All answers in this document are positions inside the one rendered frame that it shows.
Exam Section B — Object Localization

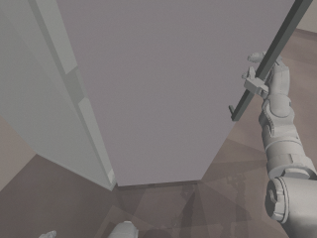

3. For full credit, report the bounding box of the right robot forearm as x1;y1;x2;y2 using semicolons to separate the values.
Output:
259;94;317;180

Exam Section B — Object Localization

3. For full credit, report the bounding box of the robot left thigh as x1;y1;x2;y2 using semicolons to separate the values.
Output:
107;222;139;238

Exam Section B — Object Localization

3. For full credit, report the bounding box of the robot right upper arm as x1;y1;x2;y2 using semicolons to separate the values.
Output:
264;177;317;238

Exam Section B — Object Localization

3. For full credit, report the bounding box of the handle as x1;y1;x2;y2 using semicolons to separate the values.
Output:
229;0;313;122

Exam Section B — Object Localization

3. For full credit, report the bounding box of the right robot hand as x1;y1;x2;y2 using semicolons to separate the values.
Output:
242;51;290;100

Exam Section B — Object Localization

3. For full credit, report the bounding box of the fridge door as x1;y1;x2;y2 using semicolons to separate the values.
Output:
55;0;295;186

